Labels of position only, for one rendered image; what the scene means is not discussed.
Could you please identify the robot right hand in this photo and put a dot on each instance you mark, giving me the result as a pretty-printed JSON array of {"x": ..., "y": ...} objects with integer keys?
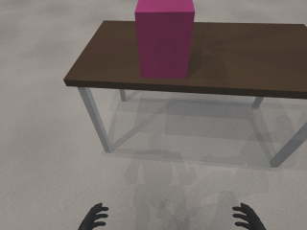
[{"x": 254, "y": 222}]

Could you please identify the carton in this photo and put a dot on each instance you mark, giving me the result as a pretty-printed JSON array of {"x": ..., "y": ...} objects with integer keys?
[{"x": 164, "y": 31}]

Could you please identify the robot left hand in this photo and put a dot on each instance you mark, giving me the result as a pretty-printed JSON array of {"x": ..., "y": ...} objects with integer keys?
[{"x": 88, "y": 221}]

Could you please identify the table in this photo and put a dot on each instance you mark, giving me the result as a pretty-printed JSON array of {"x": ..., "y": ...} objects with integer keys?
[{"x": 262, "y": 60}]

